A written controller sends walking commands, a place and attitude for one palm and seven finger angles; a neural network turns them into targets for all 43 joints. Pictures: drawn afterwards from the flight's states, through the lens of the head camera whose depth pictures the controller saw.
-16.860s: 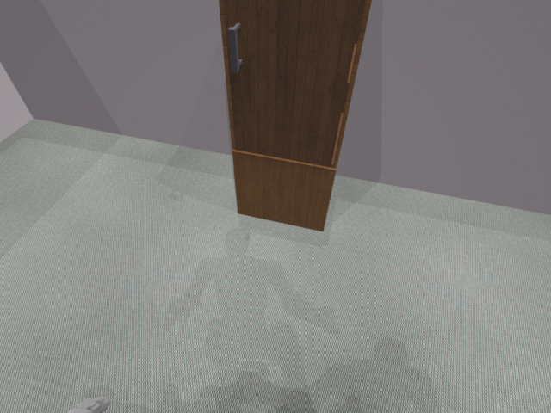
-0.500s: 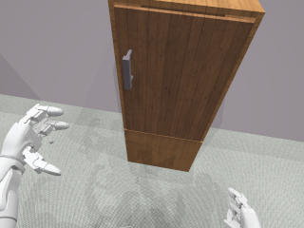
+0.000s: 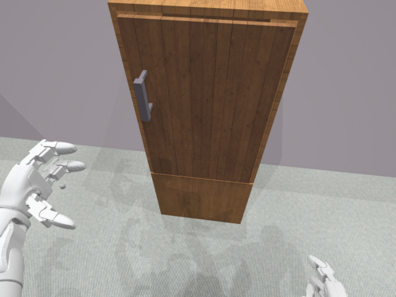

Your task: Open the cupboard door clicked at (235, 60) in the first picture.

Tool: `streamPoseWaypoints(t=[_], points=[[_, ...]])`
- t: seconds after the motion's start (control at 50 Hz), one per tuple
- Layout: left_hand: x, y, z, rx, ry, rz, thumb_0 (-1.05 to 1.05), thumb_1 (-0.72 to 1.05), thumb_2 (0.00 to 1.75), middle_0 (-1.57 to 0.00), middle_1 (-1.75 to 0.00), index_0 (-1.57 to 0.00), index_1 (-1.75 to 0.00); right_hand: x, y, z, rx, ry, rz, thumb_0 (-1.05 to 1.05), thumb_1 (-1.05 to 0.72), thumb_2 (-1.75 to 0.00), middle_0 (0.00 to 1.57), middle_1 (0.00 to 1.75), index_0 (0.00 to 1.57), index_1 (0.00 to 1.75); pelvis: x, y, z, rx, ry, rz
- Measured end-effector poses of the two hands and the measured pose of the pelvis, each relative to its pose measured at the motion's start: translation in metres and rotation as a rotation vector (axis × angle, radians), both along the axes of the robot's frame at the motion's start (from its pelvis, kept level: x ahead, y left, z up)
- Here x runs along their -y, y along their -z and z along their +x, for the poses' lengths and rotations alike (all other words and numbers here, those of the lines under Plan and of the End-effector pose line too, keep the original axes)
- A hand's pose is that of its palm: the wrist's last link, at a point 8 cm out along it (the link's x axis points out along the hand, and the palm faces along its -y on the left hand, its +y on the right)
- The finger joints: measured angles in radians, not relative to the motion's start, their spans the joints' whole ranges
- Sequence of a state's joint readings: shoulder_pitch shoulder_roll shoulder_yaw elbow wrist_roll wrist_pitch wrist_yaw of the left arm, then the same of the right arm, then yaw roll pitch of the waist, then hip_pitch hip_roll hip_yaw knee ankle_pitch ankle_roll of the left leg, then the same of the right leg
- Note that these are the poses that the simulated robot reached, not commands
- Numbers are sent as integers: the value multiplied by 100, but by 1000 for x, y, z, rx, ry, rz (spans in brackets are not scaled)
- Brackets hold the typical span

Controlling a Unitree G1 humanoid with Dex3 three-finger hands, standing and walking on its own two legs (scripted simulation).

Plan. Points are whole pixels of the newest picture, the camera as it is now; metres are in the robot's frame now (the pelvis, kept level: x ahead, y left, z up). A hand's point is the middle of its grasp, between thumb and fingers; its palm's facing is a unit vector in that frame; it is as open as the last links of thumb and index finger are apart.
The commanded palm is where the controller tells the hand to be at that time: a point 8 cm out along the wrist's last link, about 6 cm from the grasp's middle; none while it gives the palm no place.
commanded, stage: raise the hand with hooked fingers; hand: left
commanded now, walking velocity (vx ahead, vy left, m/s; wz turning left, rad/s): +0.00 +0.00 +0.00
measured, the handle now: (145, 96) +0.58 +0.18 +0.08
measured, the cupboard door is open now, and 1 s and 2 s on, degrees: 0 0 0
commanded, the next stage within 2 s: move the hooked fingers beside the handle in 0.08 s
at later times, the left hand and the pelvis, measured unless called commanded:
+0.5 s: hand (76, 166) +0.33 +0.26 +0.10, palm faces -0.08 -1.00 +0.00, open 14.0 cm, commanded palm +0.31 +0.31 +0.10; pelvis -0.01 +0.01 +0.00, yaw +0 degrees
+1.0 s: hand (96, 140) +0.41 +0.25 +0.09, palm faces -0.08 -1.00 +0.01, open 14.0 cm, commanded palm +0.39 +0.30 +0.10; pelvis +0.00 +0.02 -0.01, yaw +0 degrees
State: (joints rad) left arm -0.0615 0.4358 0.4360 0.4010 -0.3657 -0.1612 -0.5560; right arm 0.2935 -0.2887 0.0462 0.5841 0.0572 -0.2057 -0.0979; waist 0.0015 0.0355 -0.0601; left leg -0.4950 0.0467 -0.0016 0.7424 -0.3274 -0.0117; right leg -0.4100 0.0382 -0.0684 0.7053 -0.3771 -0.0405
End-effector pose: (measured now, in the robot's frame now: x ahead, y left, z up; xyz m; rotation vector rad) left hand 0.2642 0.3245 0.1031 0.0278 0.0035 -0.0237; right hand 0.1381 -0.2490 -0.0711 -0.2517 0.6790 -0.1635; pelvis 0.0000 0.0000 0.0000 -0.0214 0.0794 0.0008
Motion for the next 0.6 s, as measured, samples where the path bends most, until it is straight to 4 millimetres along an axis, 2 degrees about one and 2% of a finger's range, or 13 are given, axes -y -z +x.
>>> streamPoseWaypoints(t=[0.3, 0.42, 0.6], points=[[0, 4, 7, -7, 10, -24, -1, -50, 30, -30, -120, -31, -120, -5, 0, 4, 7, -3, 3, 1, -90, -90, 20, 30, 20, 30, -3, 1, -2, -3, 1, 2], [-2, 7, 31, -16, 23, -34, -1, -50, 30, -30, -120, -30, -120, -11, 4, -3, -30, -1, -14, 1, -90, -90, 20, 30, 20, 30, -9, 2, -6, -12, -9, -5], [11, 4, 73, -8, 73, -38, -1, -50, 30, -30, -120, -30, -120, -20, 9, -21, -92, 33, -5, 1, -90, -90, 20, 30, 20, 30, -20, 2, -2, -39, 6, -4]])
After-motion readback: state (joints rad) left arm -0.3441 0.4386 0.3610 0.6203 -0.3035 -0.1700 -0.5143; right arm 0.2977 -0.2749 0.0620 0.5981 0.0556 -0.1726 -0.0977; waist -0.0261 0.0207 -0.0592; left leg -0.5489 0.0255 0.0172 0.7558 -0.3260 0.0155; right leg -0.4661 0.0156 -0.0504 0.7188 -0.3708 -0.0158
